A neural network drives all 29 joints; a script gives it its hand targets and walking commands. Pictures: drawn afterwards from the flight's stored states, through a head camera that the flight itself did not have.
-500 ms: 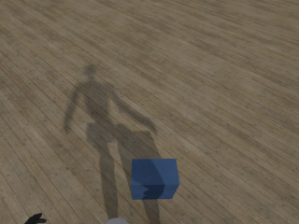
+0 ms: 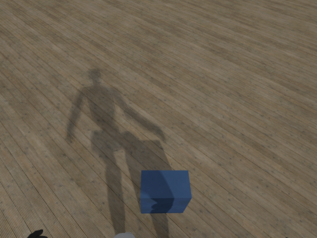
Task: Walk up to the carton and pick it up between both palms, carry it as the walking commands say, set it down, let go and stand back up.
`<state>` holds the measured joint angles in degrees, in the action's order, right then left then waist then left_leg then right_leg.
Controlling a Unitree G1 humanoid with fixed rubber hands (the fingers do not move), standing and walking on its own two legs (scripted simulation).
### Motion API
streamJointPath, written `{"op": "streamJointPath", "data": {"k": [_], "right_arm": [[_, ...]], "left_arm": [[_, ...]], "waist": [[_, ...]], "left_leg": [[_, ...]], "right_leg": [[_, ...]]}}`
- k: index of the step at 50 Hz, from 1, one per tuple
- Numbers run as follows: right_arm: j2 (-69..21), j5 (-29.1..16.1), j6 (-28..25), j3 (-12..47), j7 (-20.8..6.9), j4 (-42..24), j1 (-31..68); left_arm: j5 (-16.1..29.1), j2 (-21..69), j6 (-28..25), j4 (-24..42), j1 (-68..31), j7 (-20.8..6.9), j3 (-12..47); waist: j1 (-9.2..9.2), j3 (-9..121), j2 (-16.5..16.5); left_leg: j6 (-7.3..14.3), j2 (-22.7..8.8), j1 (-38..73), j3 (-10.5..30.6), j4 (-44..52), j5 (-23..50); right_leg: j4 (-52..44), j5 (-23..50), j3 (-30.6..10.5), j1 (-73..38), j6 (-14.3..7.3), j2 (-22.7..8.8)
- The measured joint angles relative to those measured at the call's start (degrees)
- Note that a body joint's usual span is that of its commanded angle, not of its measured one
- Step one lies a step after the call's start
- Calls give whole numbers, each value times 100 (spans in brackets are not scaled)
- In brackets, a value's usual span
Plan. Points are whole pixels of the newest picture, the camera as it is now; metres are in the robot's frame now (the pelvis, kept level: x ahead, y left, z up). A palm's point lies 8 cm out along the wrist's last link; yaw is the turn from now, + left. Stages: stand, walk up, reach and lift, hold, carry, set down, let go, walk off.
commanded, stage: walk up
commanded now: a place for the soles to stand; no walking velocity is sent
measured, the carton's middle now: (163, 193) +0.43 -0.05 -0.60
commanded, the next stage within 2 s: none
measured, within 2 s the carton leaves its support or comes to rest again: neither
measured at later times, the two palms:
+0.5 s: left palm out of the picture +0.09 +0.32 -0.10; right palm out of the picture +0.08 -0.35 -0.07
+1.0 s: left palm out of the picture +0.09 +0.32 -0.09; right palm out of the picture +0.08 -0.36 -0.07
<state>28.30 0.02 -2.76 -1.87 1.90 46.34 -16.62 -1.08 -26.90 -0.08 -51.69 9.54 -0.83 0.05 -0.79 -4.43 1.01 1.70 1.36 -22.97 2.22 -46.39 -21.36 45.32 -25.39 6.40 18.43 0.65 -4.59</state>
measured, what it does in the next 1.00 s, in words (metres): stands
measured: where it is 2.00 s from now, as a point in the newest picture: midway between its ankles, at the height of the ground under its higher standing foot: outside the picture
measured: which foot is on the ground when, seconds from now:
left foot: down 0.00-1.00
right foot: down 0.00-1.00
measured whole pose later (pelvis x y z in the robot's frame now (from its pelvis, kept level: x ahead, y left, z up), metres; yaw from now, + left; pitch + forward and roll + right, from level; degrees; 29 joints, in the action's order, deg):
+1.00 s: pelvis +0.00 -0.01 +0.00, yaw +0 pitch -2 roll -1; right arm 28.3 0.0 -2.8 -1.4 1.8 46.7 -15.4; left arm -1.1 -26.9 0.0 -52.9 9.0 -1.1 0.1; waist -0.8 -3.8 0.6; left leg 1.7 0.9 -22.6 2.3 -45.7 -21.3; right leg 44.9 -24.3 6.4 18.4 0.6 -4.1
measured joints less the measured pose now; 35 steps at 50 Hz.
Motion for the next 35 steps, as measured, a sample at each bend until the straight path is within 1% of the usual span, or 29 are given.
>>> {"op": "streamJointPath", "data": {"k": [2, 6, 13, 35], "right_arm": [[0, 0, 0, 2, 0, 0, 10], [0, 0, 0, 17, -2, 3, 37], [0, 0, 0, 18, -8, 37, 39], [0, 0, 0, 45, -11, 37, 116]], "left_arm": [[0, 0, -45, -35, 1, -1, 0], [0, 0, -114, -107, 0, -1, 0], [0, 0, 5, -115, -52, -1, 0], [0, 0, -21, -117, -52, -23, 0]], "waist": [[0, 0, 0], [-1, 6, -6], [0, 38, -28], [-1, 59, -43]], "left_leg": [[0, -27, 1, 0, 0, -1], [0, -42, 4, -1, 11, 14], [-1, -17, 18, 1, 50, 10], [-1, -44, 25, 2, 55, 4]], "right_leg": [[-40, 153, -1, -2, -4, 26], [-42, 119, -2, -3, -1, 41], [-42, 108, -1, -2, 16, 15], [-43, 106, -1, -3, 2, 43]]}}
